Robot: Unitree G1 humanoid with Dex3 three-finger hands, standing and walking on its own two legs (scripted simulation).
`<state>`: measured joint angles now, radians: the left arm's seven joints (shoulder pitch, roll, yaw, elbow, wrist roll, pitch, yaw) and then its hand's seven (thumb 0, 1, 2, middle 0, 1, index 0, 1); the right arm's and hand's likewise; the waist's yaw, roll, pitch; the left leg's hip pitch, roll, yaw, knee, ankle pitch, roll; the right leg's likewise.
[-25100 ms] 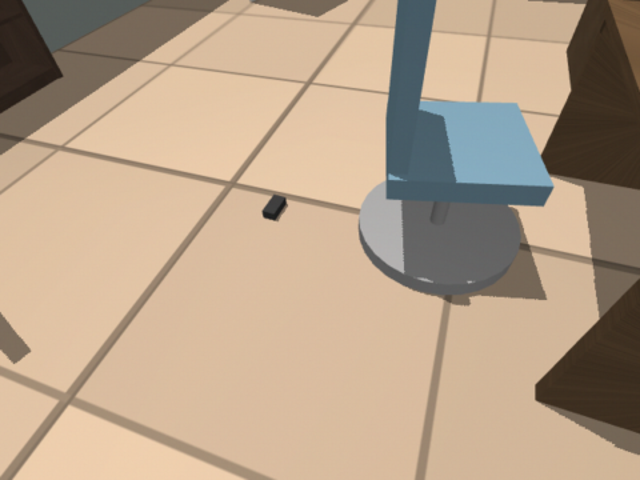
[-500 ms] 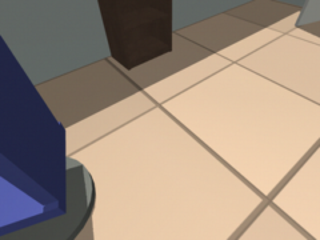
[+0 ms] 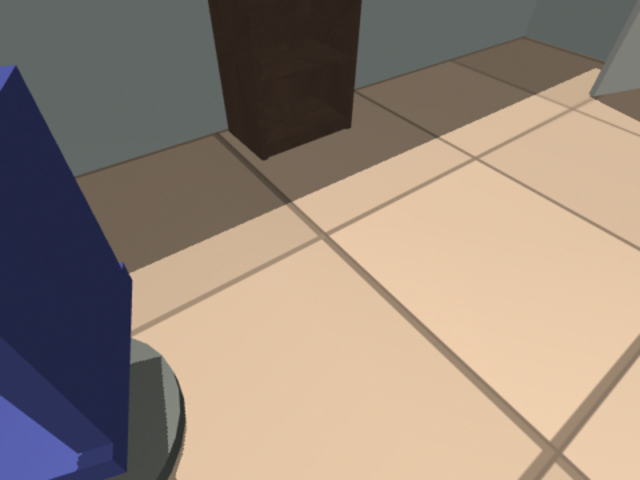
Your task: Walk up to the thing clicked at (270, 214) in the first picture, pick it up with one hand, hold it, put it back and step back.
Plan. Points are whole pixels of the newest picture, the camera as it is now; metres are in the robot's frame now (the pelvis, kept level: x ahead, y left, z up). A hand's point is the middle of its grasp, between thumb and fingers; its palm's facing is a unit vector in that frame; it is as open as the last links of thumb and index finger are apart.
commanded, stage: walk up
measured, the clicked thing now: out of the picture +0.12 -0.76 -0.74
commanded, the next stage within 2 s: none
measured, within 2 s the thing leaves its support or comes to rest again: neither
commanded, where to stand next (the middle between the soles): +1.42 -0.11 m, yaw -2 degrees
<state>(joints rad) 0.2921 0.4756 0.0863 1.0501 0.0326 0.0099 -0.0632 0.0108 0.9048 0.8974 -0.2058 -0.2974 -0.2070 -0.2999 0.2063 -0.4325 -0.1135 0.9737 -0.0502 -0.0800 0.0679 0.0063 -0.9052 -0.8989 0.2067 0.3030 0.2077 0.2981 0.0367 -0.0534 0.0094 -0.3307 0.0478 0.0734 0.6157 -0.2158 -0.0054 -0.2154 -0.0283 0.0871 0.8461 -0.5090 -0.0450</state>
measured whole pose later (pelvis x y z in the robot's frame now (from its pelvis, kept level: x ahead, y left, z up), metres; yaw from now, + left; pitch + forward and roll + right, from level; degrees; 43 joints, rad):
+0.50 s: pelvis +0.24 -0.05 +0.00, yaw -3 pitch -1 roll +0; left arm 0.14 0.40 0.07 0.95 0.01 -0.07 -0.09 0.01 0.91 0.90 -0.20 -0.30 -0.21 -0.30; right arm 0.33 -0.42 -0.07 0.96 -0.02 -0.04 0.05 0.01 -0.90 -0.90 0.21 0.30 0.21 0.30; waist -0.01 0.07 0.05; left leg -0.10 0.11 0.04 0.86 -0.49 0.01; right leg -0.41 -0.05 -0.08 0.65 -0.23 -0.01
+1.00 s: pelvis +0.52 -0.04 +0.00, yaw -2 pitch -2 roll -1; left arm 0.28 0.43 0.03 0.94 -0.01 -0.05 -0.03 0.01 0.91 0.90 -0.20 -0.30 -0.21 -0.30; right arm 0.19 -0.38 -0.08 0.86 -0.01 -0.08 0.07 0.00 -0.91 -0.90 0.21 0.30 0.21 0.30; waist 0.00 -0.05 0.09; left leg -0.37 0.03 0.09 0.62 -0.21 0.05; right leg -0.30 0.00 0.03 1.15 -0.43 -0.05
